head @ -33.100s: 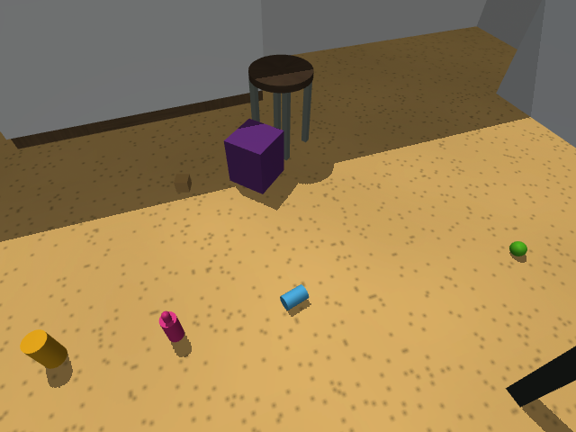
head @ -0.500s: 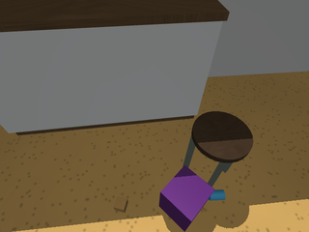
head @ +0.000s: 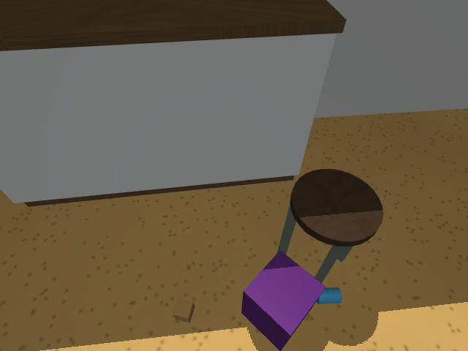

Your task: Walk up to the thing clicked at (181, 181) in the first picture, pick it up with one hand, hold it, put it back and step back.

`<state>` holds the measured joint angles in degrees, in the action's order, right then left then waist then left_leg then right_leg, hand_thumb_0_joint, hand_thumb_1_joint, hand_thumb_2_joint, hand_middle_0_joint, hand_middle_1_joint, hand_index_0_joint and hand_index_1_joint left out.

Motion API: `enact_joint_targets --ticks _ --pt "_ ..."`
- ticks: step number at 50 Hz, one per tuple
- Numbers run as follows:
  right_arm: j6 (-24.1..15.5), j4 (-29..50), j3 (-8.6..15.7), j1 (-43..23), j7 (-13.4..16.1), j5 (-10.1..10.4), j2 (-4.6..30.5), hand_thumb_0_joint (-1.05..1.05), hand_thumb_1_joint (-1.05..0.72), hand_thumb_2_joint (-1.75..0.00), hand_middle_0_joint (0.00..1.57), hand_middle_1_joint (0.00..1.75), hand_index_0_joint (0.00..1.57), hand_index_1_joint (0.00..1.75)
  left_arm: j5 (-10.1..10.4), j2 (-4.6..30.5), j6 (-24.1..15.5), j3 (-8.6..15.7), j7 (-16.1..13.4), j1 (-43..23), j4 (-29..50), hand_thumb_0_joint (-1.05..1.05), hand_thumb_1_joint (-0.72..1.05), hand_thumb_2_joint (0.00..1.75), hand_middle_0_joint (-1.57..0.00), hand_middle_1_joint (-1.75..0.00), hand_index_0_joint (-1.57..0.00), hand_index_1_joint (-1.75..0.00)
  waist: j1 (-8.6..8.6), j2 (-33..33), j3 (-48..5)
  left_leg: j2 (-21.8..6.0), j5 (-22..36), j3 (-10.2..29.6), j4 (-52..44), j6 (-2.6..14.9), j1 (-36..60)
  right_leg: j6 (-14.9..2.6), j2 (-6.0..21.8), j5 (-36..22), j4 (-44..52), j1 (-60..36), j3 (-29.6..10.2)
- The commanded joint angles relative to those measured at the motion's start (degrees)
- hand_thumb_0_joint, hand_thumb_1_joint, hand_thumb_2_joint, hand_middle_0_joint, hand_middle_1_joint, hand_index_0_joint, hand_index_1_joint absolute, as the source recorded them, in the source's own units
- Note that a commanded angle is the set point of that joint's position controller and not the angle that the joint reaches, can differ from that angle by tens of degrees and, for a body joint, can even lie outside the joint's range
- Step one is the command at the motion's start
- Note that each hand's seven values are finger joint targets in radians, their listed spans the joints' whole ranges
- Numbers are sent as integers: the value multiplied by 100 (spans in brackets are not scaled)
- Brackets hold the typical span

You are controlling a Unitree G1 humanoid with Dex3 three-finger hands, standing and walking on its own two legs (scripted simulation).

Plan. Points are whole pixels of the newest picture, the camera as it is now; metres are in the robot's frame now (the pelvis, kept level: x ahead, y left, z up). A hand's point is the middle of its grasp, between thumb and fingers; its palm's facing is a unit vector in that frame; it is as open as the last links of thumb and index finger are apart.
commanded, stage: stand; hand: left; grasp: from above
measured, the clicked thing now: (184, 310) +0.42 +0.20 -0.75
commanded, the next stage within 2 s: rise first in 0.10 s
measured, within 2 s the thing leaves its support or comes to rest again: neither
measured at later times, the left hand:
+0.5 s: hand out of the picture +0.15 +0.25 -0.17, palm faces -0.04 -0.93 -0.35, open 9.6 cm
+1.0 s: hand out of the picture +0.13 +0.26 -0.24, palm faces -0.18 -0.87 -0.45, open 13.5 cm
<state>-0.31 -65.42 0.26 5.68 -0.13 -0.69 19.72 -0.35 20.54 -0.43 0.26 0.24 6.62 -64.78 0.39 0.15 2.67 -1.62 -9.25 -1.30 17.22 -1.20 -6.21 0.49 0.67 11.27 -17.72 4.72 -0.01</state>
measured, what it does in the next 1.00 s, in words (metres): lowers itself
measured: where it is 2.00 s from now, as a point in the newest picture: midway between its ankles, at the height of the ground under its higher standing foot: outside the picture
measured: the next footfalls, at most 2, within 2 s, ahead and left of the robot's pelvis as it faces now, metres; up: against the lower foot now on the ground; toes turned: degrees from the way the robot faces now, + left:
none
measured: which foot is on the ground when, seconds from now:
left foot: down 0.00-1.00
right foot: down 0.00-1.00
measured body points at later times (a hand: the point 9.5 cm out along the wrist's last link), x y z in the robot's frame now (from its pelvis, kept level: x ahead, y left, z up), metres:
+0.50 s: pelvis -0.01 +0.00 -0.03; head +0.05 +0.01 +0.42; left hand +0.16 +0.30 -0.15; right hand +0.09 -0.26 -0.15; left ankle +0.00 +0.13 -0.75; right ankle -0.02 -0.12 -0.75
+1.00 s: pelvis -0.01 +0.01 -0.10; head +0.10 +0.03 +0.33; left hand +0.13 +0.30 -0.21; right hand +0.17 -0.23 -0.20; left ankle +0.00 +0.13 -0.75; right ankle -0.02 -0.12 -0.75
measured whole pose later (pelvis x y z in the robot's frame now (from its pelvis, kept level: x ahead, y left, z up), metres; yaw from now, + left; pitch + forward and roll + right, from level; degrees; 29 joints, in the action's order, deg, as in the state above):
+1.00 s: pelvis -0.01 +0.01 -0.10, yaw +0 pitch +19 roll -2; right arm -6.3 -32.0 2.2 9.8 0.7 0.1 12.8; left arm -15.2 17.5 10.1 6.2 -0.6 14.4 -26.4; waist 1.4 -0.2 -7.0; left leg -2.0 -30.7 1.1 67.2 -0.3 -55.8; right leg 1.2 0.6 32.2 -65.3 52.3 1.1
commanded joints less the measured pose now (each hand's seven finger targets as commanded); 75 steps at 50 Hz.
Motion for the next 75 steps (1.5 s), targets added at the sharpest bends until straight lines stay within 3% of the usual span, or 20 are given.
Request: enact_joint_targets --ticks 1,10,11,12,14,16,18,19,22,24,28,34,39,47,56,58,63,67,72,75 --pt "-136 353 204 -251 56 24 1239 0 -90 -90 20 30 20 30 -17 1210 -138 222 -72 -210 360 0 90 90 -20 -30 -20 -30 -6 -9 -428 -629 806 505 -150 186 284 -169 701 -910 307 151 -481" --pt "-122 354 201 -203 58 23 1251 0 -94 -92 20 30 20 30 -16 1226 -130 232 -84 -170 360 0 82 98 -12 -38 -12 -38 -19 -13 -462 -634 856 499 -122 197 297 -172 696 -929 282 113 -476" --pt "-407 1951 -30 -5 170 409 303 0 -90 -90 20 30 20 30 280 222 -656 228 -160 -2180 2371 0 81 93 -20 -46 -20 -46 636 -268 30 210 -93 -212 258 181 -571 -85 -19 -391 -60 1359 3" --pt "-414 1661 -8 300 226 421 473 0 -83 -89 20 30 20 30 264 559 -594 353 -193 -2769 2004 0 73 87 -24 -52 -21 -54 442 -20 -180 215 -261 -191 329 209 -532 -66 -16 -127 -72 1057 68" --pt "-304 1726 140 506 256 400 658 0 -83 -89 20 30 20 30 68 1034 -250 732 -147 -1273 561 0 57 90 -19 -64 -17 -67 177 112 -68 211 -266 -179 631 204 -963 -121 -88 100 -314 1283 164" --pt "-361 1953 305 622 321 314 645 0 -87 -89 20 30 20 30 -189 1461 -282 961 -32 -1757 909 0 41 86 -22 -75 -22 -75 121 87 -890 226 6 -148 913 220 -906 -110 -26 -210 -622 1205 97" --pt "-399 2101 408 802 273 198 568 0 -88 -90 20 30 20 30 -523 1236 -150 1004 128 -1043 349 0 25 84 -19 -88 -21 -85 101 177 -1285 274 337 -76 1434 214 -1280 -95 -18 -608 -1129 1351 98" --pt "-412 2233 463 844 236 155 565 0 -88 -90 20 30 20 30 -672 1215 -98 1107 168 -752 312 0 17 84 -19 -90 -21 -87 -90 113 -1506 302 499 -63 1612 194 -1427 -123 -25 -695 -1339 1303 117" --pt "-395 2727 523 786 195 190 476 0 -89 -90 20 30 20 30 -825 1130 71 1160 94 -505 1214 0 -7 81 -23 -91 -25 -89 -310 -475 -1999 336 666 -77 1690 99 -1332 -173 -66 -685 -1557 1324 111" --pt "-378 2909 497 719 174 219 442 0 -87 -89 20 30 20 30 -889 714 363 939 30 -334 1155 0 -23 81 -24 -91 -26 -89 -139 -242 -1539 284 505 -22 1788 96 -1620 -165 -108 -475 -1609 1735 169" --pt "-443 3280 520 606 127 230 392 0 -92 -91 20 30 20 30 -979 732 676 922 -85 -474 1816 0 -44 86 -25 -92 -25 -92 -37 -129 -1416 191 7 34 2220 102 -2137 -162 -144 106 -2036 2375 223" --pt "-690 3577 570 722 103 152 314 0 -92 -91 20 30 20 30 -1207 728 498 1018 -107 -491 2796 0 -48 89 -22 -95 -21 -95 55 -163 -1817 109 -307 130 3157 112 -2838 -157 -152 411 -3077 3370 212" --pt "-806 3799 602 741 146 122 282 0 -93 -91 20 30 20 30 -1442 783 511 1093 -159 343 3881 0 -50 91 -21 -97 -20 -97 0 -544 -2499 39 211 192 3644 99 -2795 -160 -153 103 -3641 3735 199" --pt "-853 4041 558 585 136 129 245 0 -93 -91 20 30 20 30 -1538 642 961 990 -187 963 4556 0 -48 89 -20 -97 -20 -96 158 -256 -2513 43 126 245 4253 195 -3503 -127 -141 60 -3988 4078 203" --pt "-1006 4250 514 437 71 112 214 0 -96 -92 20 30 20 30 -1752 725 914 925 -146 1050 5081 0 -46 85 -25 -93 -25 -93 179 -444 -2743 80 -52 259 4976 205 -4184 -148 -151 240 -4725 4868 209" --pt "-1057 4232 509 357 55 117 225 0 -97 -92 20 30 20 30 -1938 775 770 856 -168 560 4858 0 -48 86 -25 -93 -25 -93 340 -245 -2586 100 -451 267 5336 255 -4753 -121 -151 396 -4964 5249 190" --pt "-1186 4066 584 208 -17 79 361 0 -93 -91 20 30 20 30 -2546 1105 110 908 -188 -231 4200 0 -46 88 -24 -90 -23 -91 238 -464 -2811 108 -1197 329 6093 206 -5709 -165 -124 1162 -5960 6488 140" --pt "-1238 3878 629 189 -96 88 485 0 -94 -91 20 30 20 30 -3026 1209 -468 705 -270 -812 4030 0 -43 87 -26 -90 -26 -90 210 -722 -3597 89 -957 453 6715 160 -5909 -189 -159 1064 -6789 7335 185" --pt "-1141 3640 699 169 -156 101 646 0 -94 -92 20 30 20 30 -3620 1930 -782 1136 -585 -1439 3751 0 -42 86 -25 -92 -26 -92 -20 -997 -4207 65 -816 547 7300 103 -6305 -234 -156 1070 -7574 8093 277" --pt "-1026 3449 724 267 -184 103 657 0 -95 -92 20 30 20 30 -3955 1976 -824 1074 -702 -2128 3251 0 -42 87 -24 -93 -24 -93 94 -759 -4412 71 -868 485 7765 160 -6752 -214 -183 1057 -7811 8334 301"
